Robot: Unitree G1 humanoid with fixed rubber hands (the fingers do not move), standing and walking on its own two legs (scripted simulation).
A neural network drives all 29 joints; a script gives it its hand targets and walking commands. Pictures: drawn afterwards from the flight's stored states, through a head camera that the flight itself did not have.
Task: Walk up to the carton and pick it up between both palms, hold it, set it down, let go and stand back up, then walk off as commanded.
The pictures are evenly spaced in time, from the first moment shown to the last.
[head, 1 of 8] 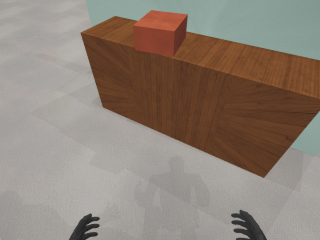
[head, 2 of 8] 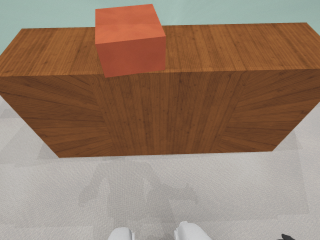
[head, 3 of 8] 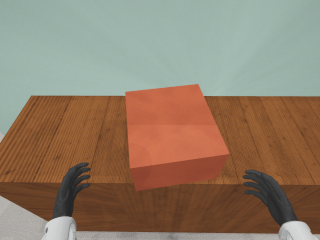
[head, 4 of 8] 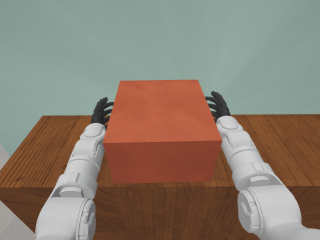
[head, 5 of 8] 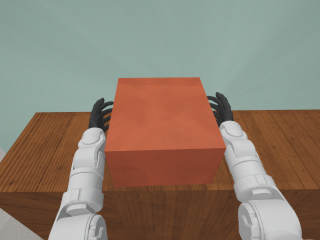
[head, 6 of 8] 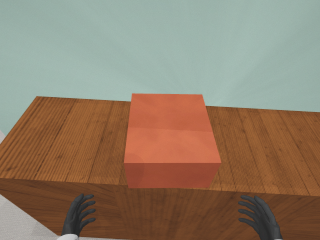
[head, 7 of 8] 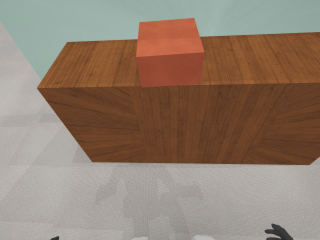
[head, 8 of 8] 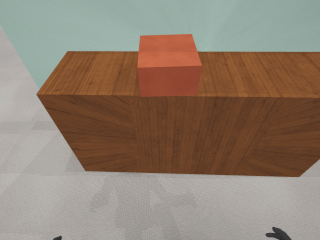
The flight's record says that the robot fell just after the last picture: no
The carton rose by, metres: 0.19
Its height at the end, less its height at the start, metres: +0.00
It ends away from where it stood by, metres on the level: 0.01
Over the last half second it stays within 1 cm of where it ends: yes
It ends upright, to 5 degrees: yes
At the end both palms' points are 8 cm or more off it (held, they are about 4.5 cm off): yes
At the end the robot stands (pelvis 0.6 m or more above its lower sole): yes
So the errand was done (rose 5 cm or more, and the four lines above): yes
